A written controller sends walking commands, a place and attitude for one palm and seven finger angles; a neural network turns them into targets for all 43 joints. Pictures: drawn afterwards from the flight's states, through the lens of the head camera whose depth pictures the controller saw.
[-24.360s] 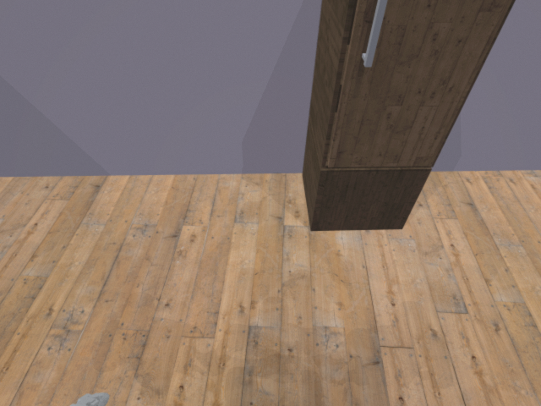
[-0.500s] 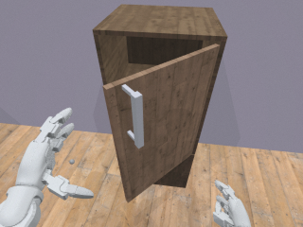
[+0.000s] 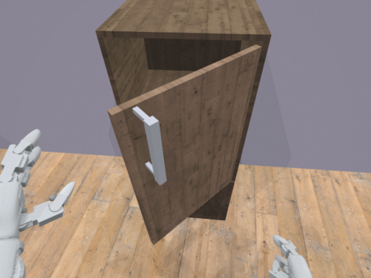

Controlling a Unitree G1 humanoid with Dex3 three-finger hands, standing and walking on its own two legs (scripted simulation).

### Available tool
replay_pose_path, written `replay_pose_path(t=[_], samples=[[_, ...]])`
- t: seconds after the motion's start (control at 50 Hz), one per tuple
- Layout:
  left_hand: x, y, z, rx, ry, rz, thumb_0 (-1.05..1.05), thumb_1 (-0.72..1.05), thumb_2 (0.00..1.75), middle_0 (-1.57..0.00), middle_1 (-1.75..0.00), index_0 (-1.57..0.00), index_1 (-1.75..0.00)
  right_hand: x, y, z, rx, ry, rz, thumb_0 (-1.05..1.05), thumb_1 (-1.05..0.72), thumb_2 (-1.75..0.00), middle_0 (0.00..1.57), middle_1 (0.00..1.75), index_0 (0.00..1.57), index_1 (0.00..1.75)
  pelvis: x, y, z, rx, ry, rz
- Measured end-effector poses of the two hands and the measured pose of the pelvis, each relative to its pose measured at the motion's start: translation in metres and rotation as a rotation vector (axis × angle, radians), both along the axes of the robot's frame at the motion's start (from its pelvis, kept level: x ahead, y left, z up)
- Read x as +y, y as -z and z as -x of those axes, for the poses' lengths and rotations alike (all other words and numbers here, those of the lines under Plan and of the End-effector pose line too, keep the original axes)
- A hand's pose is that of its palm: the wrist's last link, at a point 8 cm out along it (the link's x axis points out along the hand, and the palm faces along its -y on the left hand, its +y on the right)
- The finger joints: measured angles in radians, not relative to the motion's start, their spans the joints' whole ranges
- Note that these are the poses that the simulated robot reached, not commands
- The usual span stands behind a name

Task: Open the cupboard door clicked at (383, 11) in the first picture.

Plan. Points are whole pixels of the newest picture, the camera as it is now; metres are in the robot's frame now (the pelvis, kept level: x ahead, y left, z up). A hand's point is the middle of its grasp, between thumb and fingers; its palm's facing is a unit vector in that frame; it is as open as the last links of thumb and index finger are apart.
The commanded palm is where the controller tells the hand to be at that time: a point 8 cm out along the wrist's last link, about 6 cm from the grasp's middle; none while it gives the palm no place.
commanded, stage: draw the hand back to the body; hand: left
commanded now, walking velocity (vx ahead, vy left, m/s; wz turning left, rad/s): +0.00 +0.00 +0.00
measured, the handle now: (150, 148) +0.31 +0.11 +0.15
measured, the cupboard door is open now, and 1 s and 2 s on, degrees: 46 46 46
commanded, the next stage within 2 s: step back with the hand held close in 0.50 s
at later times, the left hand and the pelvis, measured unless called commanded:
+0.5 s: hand (44, 199) +0.19 +0.26 +0.15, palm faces +0.45 -0.80 -0.39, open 7.4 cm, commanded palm +0.13 +0.30 +0.17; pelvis +0.00 +0.00 +0.00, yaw +0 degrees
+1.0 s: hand (37, 207) +0.17 +0.26 +0.15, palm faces +0.32 -0.78 -0.54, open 7.4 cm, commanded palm +0.11 +0.31 +0.17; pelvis -0.04 +0.02 -0.01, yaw -2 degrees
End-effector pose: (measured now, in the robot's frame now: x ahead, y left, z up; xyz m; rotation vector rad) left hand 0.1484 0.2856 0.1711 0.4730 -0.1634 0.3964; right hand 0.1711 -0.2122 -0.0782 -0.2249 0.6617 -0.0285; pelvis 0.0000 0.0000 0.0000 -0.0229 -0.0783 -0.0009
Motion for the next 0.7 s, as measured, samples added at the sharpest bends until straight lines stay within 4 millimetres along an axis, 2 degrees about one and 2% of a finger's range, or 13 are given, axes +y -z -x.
replay_pose_path(t=[0.18,0.3,0.62,0.7], samples=[[0.013,0.001,0.002,0.006,-0.065,0.001,0.01,0.69,0.82,-0.20,-0.30,-0.20,-0.31,-0.006,-0.004,-0.010,-0.007,-0.001,0.011,0.01,-0.90,-0.90,0.20,0.30,0.21,0.30,-0.004,-0.001,0.000,-0.002,-0.002,-0.001],[0.011,0.003,0.003,0.003,-0.066,0.020,0.01,0.82,0.87,-0.21,-0.30,-0.21,-0.30,-0.007,-0.005,-0.012,-0.010,-0.008,0.014,0.01,-0.90,-0.90,0.20,0.30,0.21,0.30,-0.005,-0.002,0.000,-0.003,-0.005,-0.001],[0.014,0.002,0.006,-0.007,-0.058,0.019,0.01,0.89,0.90,-0.21,-0.30,-0.21,-0.31,-0.001,-0.005,-0.002,-0.003,-0.009,0.006,0.01,-0.90,-0.90,0.20,0.30,0.21,0.30,-0.001,-0.002,0.005,-0.013,-0.003,-0.001],[0.020,-0.010,0.004,-0.057,-0.056,-0.029,0.01,0.89,0.90,-0.21,-0.30,-0.21,-0.31,0.002,-0.005,0.001,0.000,-0.003,0.001,0.01,-0.90,-0.90,0.20,0.30,0.21,0.30,0.000,-0.001,0.009,0.007,-0.003,0.001]])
